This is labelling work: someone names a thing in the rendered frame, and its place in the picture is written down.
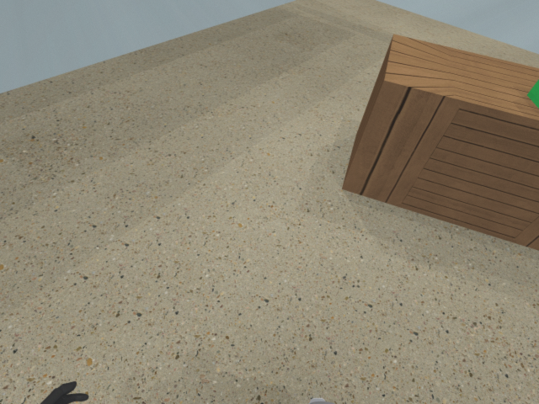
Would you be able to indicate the pedestal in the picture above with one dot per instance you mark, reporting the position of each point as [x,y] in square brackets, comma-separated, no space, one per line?
[452,134]

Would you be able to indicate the robot left hand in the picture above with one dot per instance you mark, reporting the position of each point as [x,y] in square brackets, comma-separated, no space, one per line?
[59,395]

